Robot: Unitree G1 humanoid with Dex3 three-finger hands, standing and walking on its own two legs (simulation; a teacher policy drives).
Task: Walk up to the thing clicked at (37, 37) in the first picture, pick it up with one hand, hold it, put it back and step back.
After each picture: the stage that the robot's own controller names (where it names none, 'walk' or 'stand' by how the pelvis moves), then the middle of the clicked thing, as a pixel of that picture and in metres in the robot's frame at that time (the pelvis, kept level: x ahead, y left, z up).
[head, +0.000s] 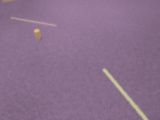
stand; (37, 34) +1.61 +0.54 -0.72
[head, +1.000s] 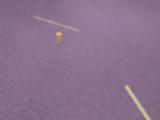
walk; (59, 37) +1.52 +0.23 -0.69
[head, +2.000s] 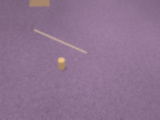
walk; (61, 63) +1.02 +0.17 -0.70
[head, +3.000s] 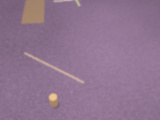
walk; (53, 100) +0.65 +0.20 -0.71
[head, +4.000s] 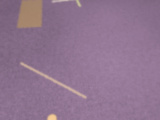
stand; out of the picture +0.45 +0.19 -0.70
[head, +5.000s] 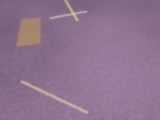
stand; out of the picture +0.39 +0.22 -0.72
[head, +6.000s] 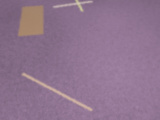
walk; out of the picture +0.33 +0.18 -0.71
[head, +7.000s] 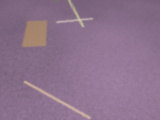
stand; out of the picture +0.40 +0.16 -0.71
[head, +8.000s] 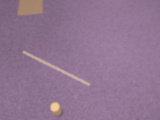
walk; (56, 109) +0.45 +0.21 -0.69
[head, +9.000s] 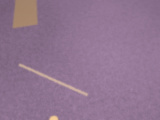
walk; out of the picture +0.39 +0.23 -0.71
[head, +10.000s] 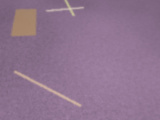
walk; out of the picture +0.43 +0.19 -0.71
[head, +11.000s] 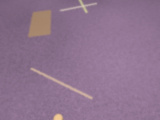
walk; out of the picture +0.50 +0.24 -0.70
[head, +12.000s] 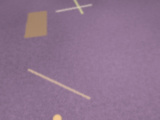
walk; out of the picture +0.49 +0.26 -0.72
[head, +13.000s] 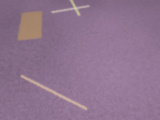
stand; out of the picture +0.39 +0.22 -0.72
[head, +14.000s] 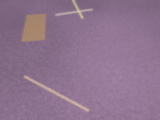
stand; out of the picture +0.40 +0.21 -0.73
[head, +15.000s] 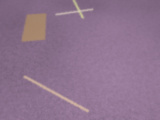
stand; out of the picture +0.40 +0.21 -0.73
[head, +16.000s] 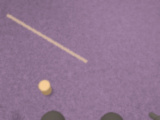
go down; (45, 87) +0.44 +0.20 -0.51
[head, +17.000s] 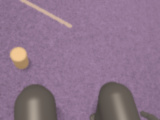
go down; (20, 58) +0.48 +0.25 -0.30
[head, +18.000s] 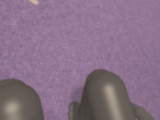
close in; out of the picture +0.45 +0.28 -0.25
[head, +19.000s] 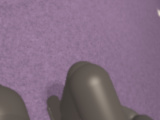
close; out of the picture +0.44 +0.30 -0.22
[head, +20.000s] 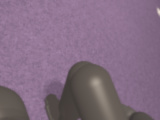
lift; out of the picture +0.43 +0.30 -0.23
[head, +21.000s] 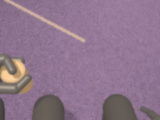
lift; (18, 78) +0.35 +0.22 -0.05
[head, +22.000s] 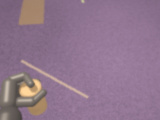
hold; (34, 97) +0.32 +0.17 -0.01
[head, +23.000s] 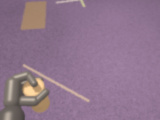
hold; (37, 96) +0.32 +0.17 -0.01
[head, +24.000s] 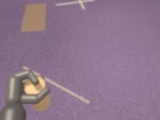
hold; (38, 94) +0.33 +0.16 -0.01
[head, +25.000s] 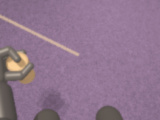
crouch; (22, 69) +0.41 +0.20 -0.09
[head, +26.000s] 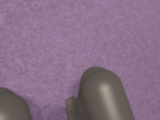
lower; out of the picture +0.45 +0.29 -0.21
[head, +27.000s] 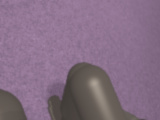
lower; out of the picture +0.42 +0.31 -0.23
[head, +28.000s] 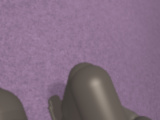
lower; out of the picture +0.42 +0.31 -0.23
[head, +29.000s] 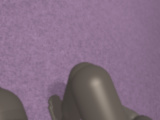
lower; out of the picture +0.42 +0.31 -0.23
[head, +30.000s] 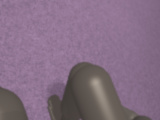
lower; out of the picture +0.42 +0.31 -0.23
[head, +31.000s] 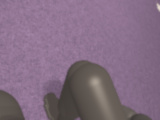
open; out of the picture +0.42 +0.31 -0.23
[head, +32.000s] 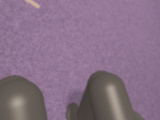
stand; out of the picture +0.42 +0.28 -0.25
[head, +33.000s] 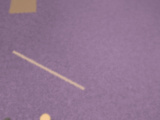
stand; out of the picture +0.39 +0.21 -0.62
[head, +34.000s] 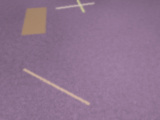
stand; out of the picture +0.39 +0.21 -0.67
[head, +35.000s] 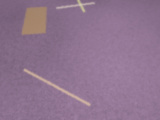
stand; out of the picture +0.38 +0.20 -0.67
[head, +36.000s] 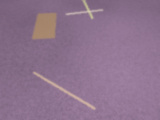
stand; out of the picture +0.40 +0.19 -0.72
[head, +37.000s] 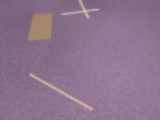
stand; out of the picture +0.38 +0.21 -0.73
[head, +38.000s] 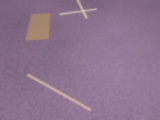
stand; out of the picture +0.38 +0.22 -0.73
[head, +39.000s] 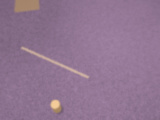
walk; (56, 106) +0.46 +0.20 -0.70
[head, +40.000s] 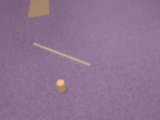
walk; (61, 85) +0.75 +0.27 -0.71
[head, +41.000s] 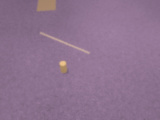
stand; (63, 67) +1.03 +0.22 -0.70
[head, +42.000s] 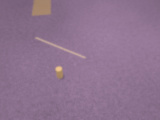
stand; (59, 72) +1.00 +0.22 -0.72
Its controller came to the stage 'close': yes
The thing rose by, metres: 0.69
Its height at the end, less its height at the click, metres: +0.00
